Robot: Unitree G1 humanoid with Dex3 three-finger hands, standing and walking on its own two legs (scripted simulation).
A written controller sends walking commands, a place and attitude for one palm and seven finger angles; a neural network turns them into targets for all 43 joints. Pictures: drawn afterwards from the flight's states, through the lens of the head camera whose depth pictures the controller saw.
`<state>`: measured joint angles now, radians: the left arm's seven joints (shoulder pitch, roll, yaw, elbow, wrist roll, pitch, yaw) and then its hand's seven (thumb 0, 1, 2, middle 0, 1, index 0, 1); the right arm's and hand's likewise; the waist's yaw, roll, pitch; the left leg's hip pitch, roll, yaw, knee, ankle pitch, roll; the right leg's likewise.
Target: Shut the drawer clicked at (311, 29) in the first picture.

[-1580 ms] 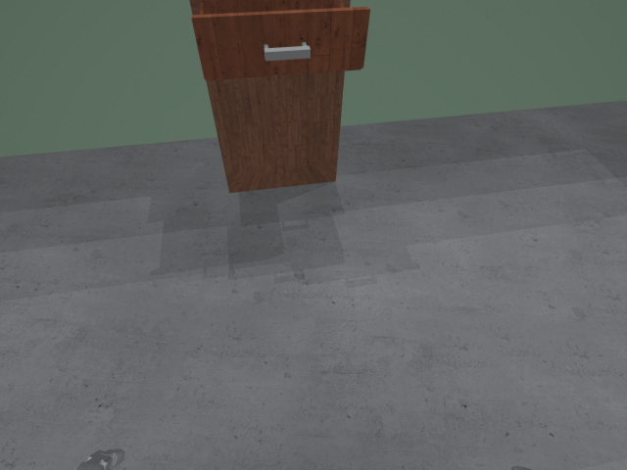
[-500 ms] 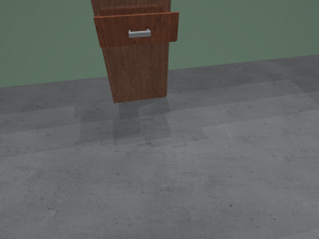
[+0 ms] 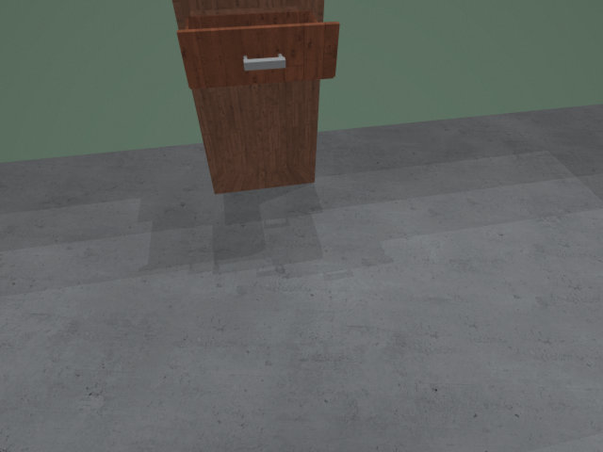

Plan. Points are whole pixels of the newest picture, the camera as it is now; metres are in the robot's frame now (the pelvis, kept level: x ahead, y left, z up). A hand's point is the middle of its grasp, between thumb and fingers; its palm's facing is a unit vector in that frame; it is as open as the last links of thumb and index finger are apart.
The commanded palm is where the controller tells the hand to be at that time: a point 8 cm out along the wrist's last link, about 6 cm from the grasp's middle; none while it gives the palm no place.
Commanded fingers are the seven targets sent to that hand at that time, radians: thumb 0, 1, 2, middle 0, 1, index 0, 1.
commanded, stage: look at it before walking up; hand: left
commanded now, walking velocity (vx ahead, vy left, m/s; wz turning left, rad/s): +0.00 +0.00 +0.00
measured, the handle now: (263, 60) +1.13 +0.17 +0.01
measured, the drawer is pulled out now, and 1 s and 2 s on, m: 0.29 0.29 0.29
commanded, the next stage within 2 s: walk to a spot facing it in 0.06 s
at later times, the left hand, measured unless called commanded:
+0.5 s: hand out of the picture +0.05 +0.18 -0.18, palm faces -0.07 -0.97 -0.22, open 7.4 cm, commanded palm none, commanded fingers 0.00 0.90 0.90 -0.20 -0.30 -0.20 -0.30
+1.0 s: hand (192, 410) +0.22 +0.20 -0.20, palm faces -0.17 -0.97 -0.17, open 7.4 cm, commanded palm none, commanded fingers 0.00 0.90 0.90 -0.20 -0.30 -0.20 -0.30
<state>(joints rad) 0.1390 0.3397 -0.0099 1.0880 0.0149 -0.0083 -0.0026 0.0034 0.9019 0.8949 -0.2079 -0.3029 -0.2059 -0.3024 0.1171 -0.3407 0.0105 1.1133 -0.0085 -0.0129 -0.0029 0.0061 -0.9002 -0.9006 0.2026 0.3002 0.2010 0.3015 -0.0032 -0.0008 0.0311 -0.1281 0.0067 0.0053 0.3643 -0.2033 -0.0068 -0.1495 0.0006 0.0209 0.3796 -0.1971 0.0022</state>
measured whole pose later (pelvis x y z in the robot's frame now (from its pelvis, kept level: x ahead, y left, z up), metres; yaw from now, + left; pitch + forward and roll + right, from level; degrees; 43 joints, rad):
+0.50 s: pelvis +0.05 -0.02 -0.02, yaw -5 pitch -2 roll +0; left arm 0.35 0.20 0.03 1.06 0.03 -0.01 -0.03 0.00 0.91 0.90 -0.20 -0.30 -0.20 -0.30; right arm 0.31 -0.23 -0.02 1.09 -0.02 -0.01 0.00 0.00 -0.90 -0.90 0.20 0.30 0.20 0.30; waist 0.00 0.04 0.02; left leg -0.17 0.09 0.08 0.67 -0.44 -0.02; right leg -0.23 0.03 -0.03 0.62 -0.34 -0.04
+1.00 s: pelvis +0.24 +0.01 -0.02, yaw -16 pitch -2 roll +0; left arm 0.40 0.19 0.07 1.11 0.03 -0.02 0.00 0.01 0.91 0.90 -0.20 -0.30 -0.20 -0.30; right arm 0.15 -0.12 -0.03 0.98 -0.03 -0.08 -0.01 0.00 -0.90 -0.90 0.20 0.30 0.20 0.30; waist 0.04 -0.05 0.05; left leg -0.33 0.07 0.17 0.61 -0.26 0.03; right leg -0.37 -0.02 0.00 1.22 -0.40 -0.04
